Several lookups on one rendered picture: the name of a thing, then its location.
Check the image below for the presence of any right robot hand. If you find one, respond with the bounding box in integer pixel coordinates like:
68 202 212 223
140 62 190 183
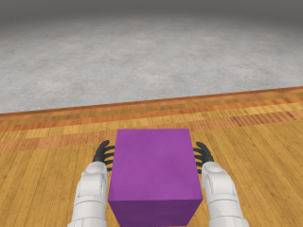
193 141 214 174

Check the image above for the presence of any carton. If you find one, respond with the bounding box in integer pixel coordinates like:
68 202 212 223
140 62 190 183
107 129 204 227

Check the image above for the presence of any left robot forearm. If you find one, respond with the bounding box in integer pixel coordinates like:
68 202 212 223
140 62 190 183
67 161 108 227

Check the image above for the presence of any left robot hand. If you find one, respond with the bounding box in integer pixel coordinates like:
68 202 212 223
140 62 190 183
93 140 116 172

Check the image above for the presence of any right robot forearm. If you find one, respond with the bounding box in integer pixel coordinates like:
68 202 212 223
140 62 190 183
202 161 250 227

